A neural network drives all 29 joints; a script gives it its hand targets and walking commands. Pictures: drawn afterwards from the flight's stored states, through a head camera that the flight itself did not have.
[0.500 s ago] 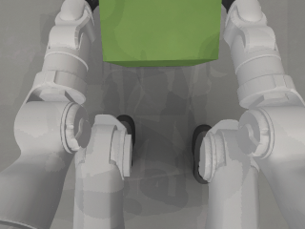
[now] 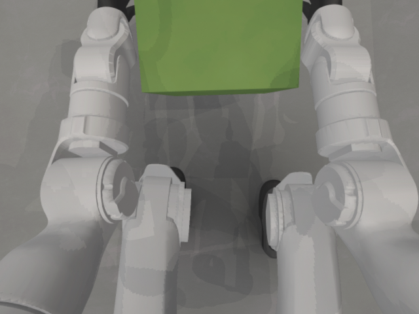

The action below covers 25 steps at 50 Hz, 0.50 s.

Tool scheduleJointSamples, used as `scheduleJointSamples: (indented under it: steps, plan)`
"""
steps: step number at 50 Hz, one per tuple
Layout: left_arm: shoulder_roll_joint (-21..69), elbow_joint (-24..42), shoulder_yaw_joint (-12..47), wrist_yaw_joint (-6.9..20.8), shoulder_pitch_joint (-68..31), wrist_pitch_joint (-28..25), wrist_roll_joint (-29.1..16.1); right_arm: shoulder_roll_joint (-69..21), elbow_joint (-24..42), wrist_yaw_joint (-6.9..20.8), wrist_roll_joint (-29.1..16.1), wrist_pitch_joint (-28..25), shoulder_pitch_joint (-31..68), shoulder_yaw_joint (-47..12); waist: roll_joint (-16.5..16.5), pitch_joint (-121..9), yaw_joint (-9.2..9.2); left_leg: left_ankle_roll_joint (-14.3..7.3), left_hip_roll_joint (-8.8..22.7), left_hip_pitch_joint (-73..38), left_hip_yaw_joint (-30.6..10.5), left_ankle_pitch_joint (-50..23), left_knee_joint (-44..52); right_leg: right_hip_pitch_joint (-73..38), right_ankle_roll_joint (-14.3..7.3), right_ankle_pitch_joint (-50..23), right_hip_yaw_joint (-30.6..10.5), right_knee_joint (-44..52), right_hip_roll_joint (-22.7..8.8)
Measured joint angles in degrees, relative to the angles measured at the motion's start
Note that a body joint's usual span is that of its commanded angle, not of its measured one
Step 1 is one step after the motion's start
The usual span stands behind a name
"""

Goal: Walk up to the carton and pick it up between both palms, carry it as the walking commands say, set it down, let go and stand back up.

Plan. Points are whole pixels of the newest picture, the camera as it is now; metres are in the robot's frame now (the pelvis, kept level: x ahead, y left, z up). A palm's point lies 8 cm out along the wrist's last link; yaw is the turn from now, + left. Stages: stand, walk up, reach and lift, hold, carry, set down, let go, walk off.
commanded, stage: reach and lift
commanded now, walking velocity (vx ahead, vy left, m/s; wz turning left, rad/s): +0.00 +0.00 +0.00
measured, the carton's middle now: (218, 28) +0.54 +0.04 -0.20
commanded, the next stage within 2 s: none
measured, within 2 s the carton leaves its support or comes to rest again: neither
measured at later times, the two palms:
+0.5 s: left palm out of the picture +0.53 +0.18 -0.07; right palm out of the picture +0.55 -0.11 -0.07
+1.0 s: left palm out of the picture +0.51 +0.18 +0.01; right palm out of the picture +0.53 -0.11 +0.01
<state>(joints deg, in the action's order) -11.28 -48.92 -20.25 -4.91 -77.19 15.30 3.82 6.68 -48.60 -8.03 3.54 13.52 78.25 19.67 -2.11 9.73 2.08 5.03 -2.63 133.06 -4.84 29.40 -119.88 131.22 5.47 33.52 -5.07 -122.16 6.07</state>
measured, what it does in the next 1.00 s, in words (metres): rises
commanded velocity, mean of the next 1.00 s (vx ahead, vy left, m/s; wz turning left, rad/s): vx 0.00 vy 0.00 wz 0.00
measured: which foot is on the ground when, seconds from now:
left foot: down 0.00-1.00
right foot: down 0.00-1.00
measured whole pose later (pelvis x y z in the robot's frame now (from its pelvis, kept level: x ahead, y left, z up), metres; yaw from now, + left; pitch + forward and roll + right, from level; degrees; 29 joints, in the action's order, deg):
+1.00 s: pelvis +0.00 +0.00 +0.09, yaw +0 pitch +47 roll -1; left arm -2.9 -40.0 -28.0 -2.2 -67.1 22.7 13.4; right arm 0.1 -40.5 -3.7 12.7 20.3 67.7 27.5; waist -1.8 -5.9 1.7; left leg 4.8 -4.4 122.3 -5.9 26.3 -101.7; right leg 120.4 5.5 30.0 -6.3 -103.5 6.8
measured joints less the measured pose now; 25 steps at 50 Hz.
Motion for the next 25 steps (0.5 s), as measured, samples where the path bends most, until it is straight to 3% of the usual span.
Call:
scheduleJointSamples:
  steps: [13, 25]
  plan:
    - [2.75, 3.47, -2.89, 0.8, 1.86, 3.34, 4.45, -2.08, 2.99, 2.01, 4.53, 2.68, -2.18, 4.29, -0.16, -5.81, -0.25, -0.23, -0.97, -0.95, -0.41, -0.64, 4.92, -1.46, 0.2, -0.44, -0.11, 5.33, -0.06]
    - [4.65, 7.44, -3.45, 0.91, 4.96, 4.58, 4.9, -3.26, 6.87, 2.62, 4.72, 3.88, -5.49, 4.4, 0.14, -9.08, -0.36, -0.27, -1.2, -2.38, -0.64, -0.9, 8.45, -2.86, 0.42, -0.99, -0.42, 9.13, 0.4]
